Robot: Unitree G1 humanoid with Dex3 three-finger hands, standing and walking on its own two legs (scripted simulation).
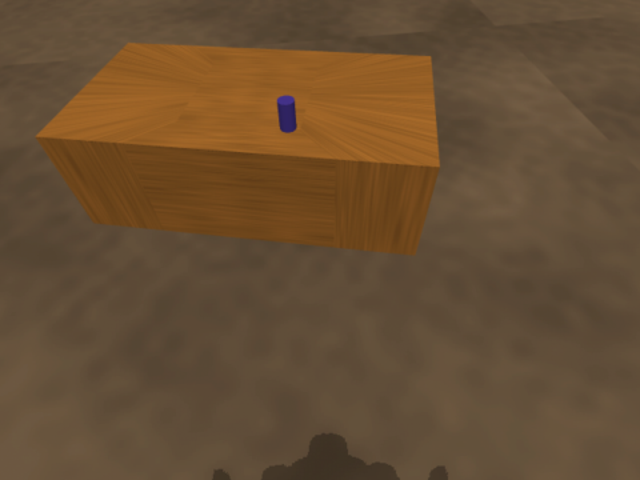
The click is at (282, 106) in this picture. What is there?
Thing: squat round
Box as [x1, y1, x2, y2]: [277, 95, 295, 132]
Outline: 285,95 277,99 280,129 282,131 289,132 295,129 294,99 291,96
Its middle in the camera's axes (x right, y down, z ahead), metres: -0.09 -0.42 +1.33
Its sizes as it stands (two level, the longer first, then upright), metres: 0.058 0.058 0.106
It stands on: a support 0.45 m high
